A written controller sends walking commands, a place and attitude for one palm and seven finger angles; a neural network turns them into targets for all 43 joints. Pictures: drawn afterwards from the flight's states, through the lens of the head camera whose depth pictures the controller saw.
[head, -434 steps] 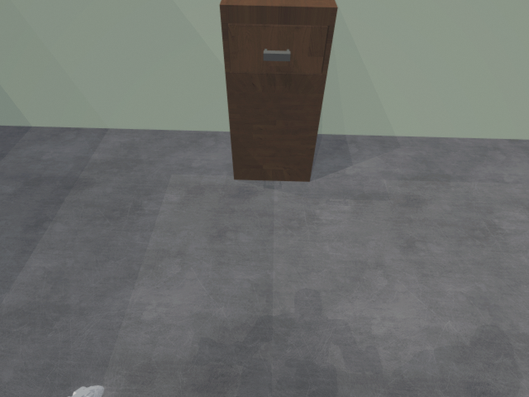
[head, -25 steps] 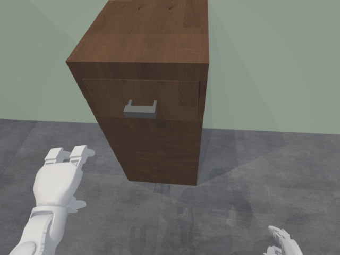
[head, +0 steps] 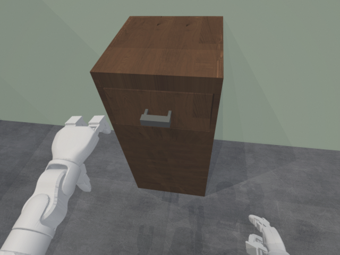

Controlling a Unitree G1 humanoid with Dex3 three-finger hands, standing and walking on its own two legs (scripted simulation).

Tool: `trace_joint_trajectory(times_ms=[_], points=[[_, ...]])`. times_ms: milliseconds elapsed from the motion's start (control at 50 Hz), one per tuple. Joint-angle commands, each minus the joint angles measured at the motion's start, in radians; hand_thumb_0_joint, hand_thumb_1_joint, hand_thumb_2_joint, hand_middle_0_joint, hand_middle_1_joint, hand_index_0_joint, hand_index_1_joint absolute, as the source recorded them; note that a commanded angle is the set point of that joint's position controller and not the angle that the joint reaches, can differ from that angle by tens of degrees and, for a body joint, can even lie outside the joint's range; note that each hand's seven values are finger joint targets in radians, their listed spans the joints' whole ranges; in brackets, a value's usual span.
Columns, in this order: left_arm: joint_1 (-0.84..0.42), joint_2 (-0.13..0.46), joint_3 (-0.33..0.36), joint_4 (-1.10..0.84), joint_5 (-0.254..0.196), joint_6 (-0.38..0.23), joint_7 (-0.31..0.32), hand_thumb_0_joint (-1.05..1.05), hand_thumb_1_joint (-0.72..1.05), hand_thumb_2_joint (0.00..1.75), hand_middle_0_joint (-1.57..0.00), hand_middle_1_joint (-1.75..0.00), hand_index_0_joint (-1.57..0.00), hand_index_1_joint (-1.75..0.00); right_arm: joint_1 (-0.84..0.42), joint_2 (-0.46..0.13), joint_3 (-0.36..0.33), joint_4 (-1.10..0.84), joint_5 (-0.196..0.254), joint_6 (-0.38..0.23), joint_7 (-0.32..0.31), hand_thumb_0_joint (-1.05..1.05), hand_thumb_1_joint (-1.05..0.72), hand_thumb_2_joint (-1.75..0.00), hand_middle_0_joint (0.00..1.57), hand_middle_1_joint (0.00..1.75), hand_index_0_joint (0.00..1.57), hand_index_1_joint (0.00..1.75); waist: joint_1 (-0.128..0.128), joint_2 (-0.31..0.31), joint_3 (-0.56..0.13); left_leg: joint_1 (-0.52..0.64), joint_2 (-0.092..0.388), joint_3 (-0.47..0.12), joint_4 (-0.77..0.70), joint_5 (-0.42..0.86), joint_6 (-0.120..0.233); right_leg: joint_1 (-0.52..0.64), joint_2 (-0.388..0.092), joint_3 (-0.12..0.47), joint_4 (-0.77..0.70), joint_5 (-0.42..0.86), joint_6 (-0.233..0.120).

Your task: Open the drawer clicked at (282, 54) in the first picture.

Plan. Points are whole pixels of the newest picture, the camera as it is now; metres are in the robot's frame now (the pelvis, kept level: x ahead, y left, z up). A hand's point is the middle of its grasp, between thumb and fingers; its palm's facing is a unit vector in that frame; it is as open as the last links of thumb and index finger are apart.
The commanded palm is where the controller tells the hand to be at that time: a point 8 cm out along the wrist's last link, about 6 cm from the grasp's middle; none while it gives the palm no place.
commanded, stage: raise the hand with hooked fingers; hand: left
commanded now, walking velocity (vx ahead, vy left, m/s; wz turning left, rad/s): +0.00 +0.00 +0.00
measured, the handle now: (156, 116) +0.56 +0.14 -0.05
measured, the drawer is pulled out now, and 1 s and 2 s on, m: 0.00 0.00 0.00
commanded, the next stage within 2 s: move the hooked fingers above the handle in 0.36 s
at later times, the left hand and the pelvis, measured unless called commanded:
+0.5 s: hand (95, 157) +0.30 +0.22 +0.08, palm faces +0.04 -0.07 -1.00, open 13.8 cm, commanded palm +0.28 +0.22 +0.13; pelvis -0.01 -0.01 +0.00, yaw +0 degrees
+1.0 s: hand (119, 140) +0.37 +0.19 +0.05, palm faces -0.01 -0.05 -1.00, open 13.8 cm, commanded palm +0.35 +0.20 +0.11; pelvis +0.00 -0.02 +0.00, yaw -1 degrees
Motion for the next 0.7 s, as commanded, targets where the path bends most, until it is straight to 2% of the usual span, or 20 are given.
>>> trace_joint_trajectory(times_ms=[0,80,120,220,280,320,380,440,480,500,560,620,640,680], points=[[-0.202,0.181,0.136,-0.127,-0.024,-0.025,0.012,0.0,-0.5,0.3,-0.3,-1.2,-0.3,-1.2,-0.066,-0.128,-0.058,-0.137,0.003,-0.034,-0.005,0.0,-0.9,-0.9,0.2,0.3,0.2,0.3,-0.01,-0.056,-0.217,0.123,-0.009,-0.023,-0.066,0.374,0.005,0.077,0.045,0.006,-0.069,0.32,-0.034],[-0.191,0.189,0.143,-0.172,-0.032,-0.052,0.008,0.0,-0.5,0.3,-0.3,-1.2,-0.3,-1.2,-0.068,-0.135,-0.062,-0.146,0.0,-0.035,0.002,0.0,-0.9,-0.9,0.2,0.3,0.2,0.3,-0.002,-0.066,-0.227,0.108,-0.016,-0.016,-0.071,0.357,0.011,0.097,0.038,0.014,-0.07,0.337,-0.031],[-0.2,0.197,0.157,-0.197,-0.027,-0.068,0.024,0.0,-0.5,0.3,-0.3,-1.2,-0.3,-1.2,-0.065,-0.135,-0.066,-0.146,-0.001,-0.039,0.001,0.0,-0.9,-0.9,0.2,0.3,0.2,0.3,0.001,-0.065,-0.252,0.111,-0.017,-0.015,-0.07,0.345,0.013,0.099,0.037,0.018,-0.068,0.322,-0.031],[-0.233,0.22,0.185,-0.223,-0.015,-0.094,0.089,0.0,-0.5,0.3,-0.3,-1.2,-0.3,-1.2,-0.062,-0.134,-0.075,-0.129,0.001,-0.05,-0.002,0.0,-0.9,-0.9,0.2,0.3,0.2,0.3,-0.003,-0.025,-0.263,0.112,-0.02,-0.016,-0.061,0.328,0.012,0.076,0.037,0.022,-0.063,0.303,-0.034],[-0.237,0.211,0.179,-0.201,-0.007,-0.078,0.119,0.0,-0.5,0.3,-0.3,-1.2,-0.3,-1.2,-0.063,-0.133,-0.082,-0.116,0.005,-0.051,-0.004,0.0,-0.9,-0.9,0.2,0.3,0.2,0.3,-0.007,-0.036,-0.277,0.115,-0.022,-0.006,-0.058,0.316,0.012,0.068,0.037,0.024,-0.062,0.301,-0.031],[-0.236,0.198,0.161,-0.178,-0.012,-0.059,0.12,0.0,-0.5,0.3,-0.3,-1.2,-0.3,-1.2,-0.067,-0.133,-0.079,-0.117,0.01,-0.053,-0.004,0.0,-0.9,-0.9,0.2,0.3,0.2,0.3,-0.01,-0.044,-0.249,0.101,-0.021,-0.006,-0.067,0.281,0.014,0.067,0.035,0.027,-0.072,0.274,-0.03],[-0.23,0.186,0.136,-0.164,-0.01,-0.033,0.107,0.0,-0.5,0.3,-0.3,-1.2,-0.3,-1.2,-0.077,-0.134,-0.077,-0.117,0.014,-0.05,-0.008,0.0,-0.9,-0.9,0.2,0.3,0.2,0.3,-0.014,-0.049,-0.245,0.101,-0.023,0.0,-0.069,0.284,0.016,0.07,0.037,0.027,-0.073,0.286,-0.029],[-0.226,0.181,0.122,-0.153,-0.016,-0.021,0.079,0.0,-0.5,0.3,-0.3,-1.2,-0.3,-1.2,-0.083,-0.134,-0.07,-0.123,0.015,-0.05,-0.012,0.0,-0.9,-0.9,0.2,0.3,0.2,0.3,-0.015,-0.081,-0.225,0.09,-0.025,0.002,-0.078,0.255,0.019,0.079,0.035,0.03,-0.084,0.268,-0.024],[-0.275,0.164,0.097,-0.125,-0.013,-0.026,0.067,0.0,-0.5,0.3,-0.3,-1.2,-0.3,-1.2,-0.08,-0.132,-0.067,-0.12,0.014,-0.052,-0.018,0.0,-0.9,-0.9,0.2,0.3,0.2,0.3,-0.026,-0.094,-0.203,0.085,-0.026,0.003,-0.075,0.234,0.021,0.056,0.034,0.029,-0.088,0.251,-0.022],[-0.309,0.187,0.114,-0.107,-0.009,-0.031,0.065,0.0,-0.5,0.3,-0.3,-1.2,-0.3,-1.2,-0.075,-0.136,-0.066,-0.117,0.014,-0.053,-0.022,0.0,-0.9,-0.9,0.2,0.3,0.2,0.3,-0.029,-0.094,-0.195,0.083,-0.025,0.004,-0.076,0.221,0.02,0.049,0.036,0.031,-0.094,0.233,-0.022],[-0.378,0.168,0.087,-0.07,0.004,-0.054,0.068,0.0,-0.5,0.3,-0.3,-1.2,-0.3,-1.2,-0.059,-0.127,-0.067,-0.109,0.013,-0.059,-0.027,0.0,-0.9,-0.9,0.2,0.3,0.2,0.3,-0.032,-0.078,-0.219,0.086,-0.031,0.006,-0.063,0.22,0.023,0.04,0.033,0.035,-0.086,0.239,-0.023],[-0.446,0.2,0.113,-0.02,0.016,-0.074,0.08,0.0,-0.5,0.3,-0.3,-1.2,-0.3,-1.2,-0.042,-0.129,-0.07,-0.094,0.011,-0.062,-0.031,0.0,-0.9,-0.9,0.2,0.3,0.2,0.3,-0.035,-0.082,-0.246,0.073,-0.033,0.005,-0.049,0.23,0.021,0.04,0.034,0.038,-0.072,0.255,-0.023],[-0.454,0.178,0.097,-0.012,0.017,-0.078,0.085,0.0,-0.5,0.3,-0.3,-1.2,-0.3,-1.2,-0.041,-0.126,-0.072,-0.094,0.011,-0.063,-0.031,0.0,-0.9,-0.9,0.2,0.3,0.2,0.3,-0.034,-0.057,-0.257,0.074,-0.036,0.006,-0.043,0.241,0.021,0.039,0.034,0.038,-0.066,0.27,-0.025],[-0.506,0.157,0.073,0.024,0.025,-0.078,0.095,0.0,-0.5,0.3,-0.3,-1.2,-0.3,-1.2,-0.027,-0.125,-0.075,-0.085,0.013,-0.063,-0.03,0.0,-0.9,-0.9,0.2,0.3,0.2,0.3,-0.047,-0.05,-0.261,0.076,-0.034,0.005,-0.031,0.247,0.018,0.011,0.037,0.031,-0.055,0.273,-0.028]])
